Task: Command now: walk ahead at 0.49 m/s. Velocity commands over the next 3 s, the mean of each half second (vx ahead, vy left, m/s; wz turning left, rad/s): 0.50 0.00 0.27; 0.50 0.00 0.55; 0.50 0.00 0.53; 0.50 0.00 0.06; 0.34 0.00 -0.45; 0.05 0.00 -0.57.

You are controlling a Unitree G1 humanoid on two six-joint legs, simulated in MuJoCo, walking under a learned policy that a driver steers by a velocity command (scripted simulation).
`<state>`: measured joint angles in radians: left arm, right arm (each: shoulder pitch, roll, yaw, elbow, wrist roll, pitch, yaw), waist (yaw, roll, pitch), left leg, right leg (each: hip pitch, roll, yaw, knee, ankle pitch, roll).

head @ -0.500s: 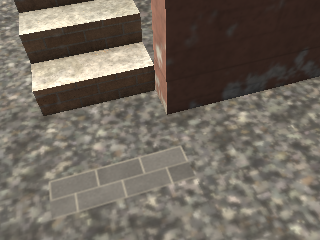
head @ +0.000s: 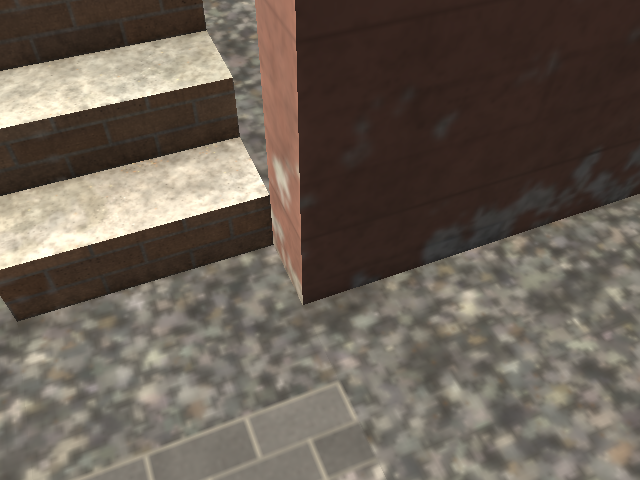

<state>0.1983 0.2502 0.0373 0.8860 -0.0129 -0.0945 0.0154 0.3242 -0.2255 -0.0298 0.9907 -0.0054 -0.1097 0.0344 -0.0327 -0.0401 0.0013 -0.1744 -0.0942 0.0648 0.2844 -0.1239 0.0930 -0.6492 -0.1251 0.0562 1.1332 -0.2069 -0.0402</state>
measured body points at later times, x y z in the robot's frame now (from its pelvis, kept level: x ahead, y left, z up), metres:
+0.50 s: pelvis +0.26 -0.07 +0.00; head +0.28 -0.08 +0.45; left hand +0.28 +0.21 -0.12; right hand +0.40 -0.32 -0.13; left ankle +0.25 +0.09 -0.65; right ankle +0.29 -0.17 -0.74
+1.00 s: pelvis +0.49 +0.07 -0.01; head +0.51 +0.09 +0.44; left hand +0.48 +0.37 -0.12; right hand +0.71 -0.13 -0.11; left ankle +0.50 +0.13 -0.74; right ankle +0.54 -0.11 -0.65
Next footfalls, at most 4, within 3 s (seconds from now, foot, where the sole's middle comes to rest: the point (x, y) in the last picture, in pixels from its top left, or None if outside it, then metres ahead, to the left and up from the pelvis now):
0.28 right None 0.33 -0.16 -0.78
0.84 left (251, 474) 0.54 0.15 -0.78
1.32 right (261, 344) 0.85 0.14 -0.78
1.80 left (123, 401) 0.71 0.44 -0.78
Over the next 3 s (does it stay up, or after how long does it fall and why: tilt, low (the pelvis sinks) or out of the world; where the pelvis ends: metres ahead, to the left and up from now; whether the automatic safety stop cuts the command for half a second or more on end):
stays up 1.03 0.56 0.18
